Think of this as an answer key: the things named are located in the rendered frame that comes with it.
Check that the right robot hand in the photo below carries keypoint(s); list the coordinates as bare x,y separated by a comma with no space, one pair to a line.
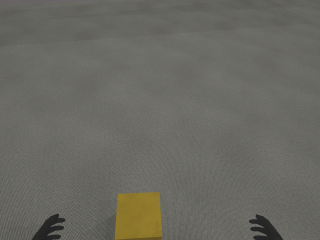
268,229

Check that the carton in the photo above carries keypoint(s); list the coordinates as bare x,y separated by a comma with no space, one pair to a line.
138,216

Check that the left robot hand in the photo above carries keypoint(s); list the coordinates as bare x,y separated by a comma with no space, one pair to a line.
47,229

